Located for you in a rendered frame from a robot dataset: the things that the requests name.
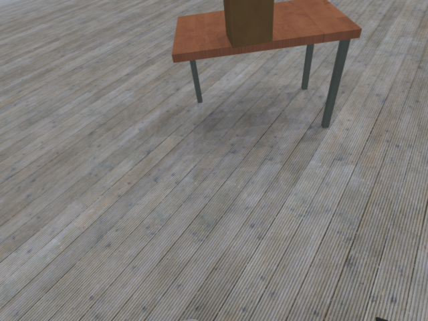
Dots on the table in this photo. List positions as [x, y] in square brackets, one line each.
[296, 23]

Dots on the carton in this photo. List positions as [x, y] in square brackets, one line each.
[249, 22]

